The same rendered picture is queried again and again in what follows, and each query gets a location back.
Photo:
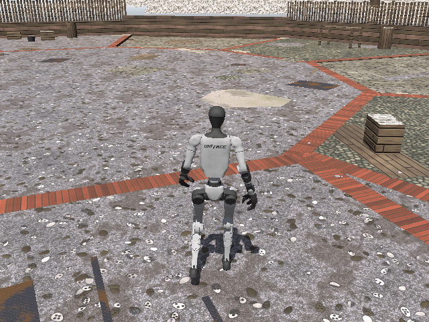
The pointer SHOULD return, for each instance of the left robot hand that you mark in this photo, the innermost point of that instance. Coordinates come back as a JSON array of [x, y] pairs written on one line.
[[185, 184]]

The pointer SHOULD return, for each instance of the robot right foot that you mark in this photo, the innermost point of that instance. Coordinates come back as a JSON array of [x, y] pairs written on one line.
[[226, 265]]

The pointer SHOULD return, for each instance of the robot foot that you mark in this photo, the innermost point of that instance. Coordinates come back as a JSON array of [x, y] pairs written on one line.
[[194, 272], [226, 265]]

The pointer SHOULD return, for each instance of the robot left upper arm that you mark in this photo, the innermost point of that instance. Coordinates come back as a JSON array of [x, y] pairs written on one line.
[[191, 150]]

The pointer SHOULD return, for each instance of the robot left foot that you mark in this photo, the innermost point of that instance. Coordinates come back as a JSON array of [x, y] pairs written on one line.
[[194, 272]]

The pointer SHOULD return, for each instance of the left robot forearm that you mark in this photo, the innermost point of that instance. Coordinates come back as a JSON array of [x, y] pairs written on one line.
[[184, 172]]

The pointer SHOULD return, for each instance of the robot right upper arm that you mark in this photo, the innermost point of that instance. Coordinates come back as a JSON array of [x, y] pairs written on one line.
[[240, 154]]

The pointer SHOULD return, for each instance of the right robot hand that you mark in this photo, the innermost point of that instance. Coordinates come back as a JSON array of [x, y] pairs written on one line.
[[253, 201]]

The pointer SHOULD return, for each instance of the right robot forearm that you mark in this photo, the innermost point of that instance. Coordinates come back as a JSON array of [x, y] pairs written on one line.
[[248, 182]]

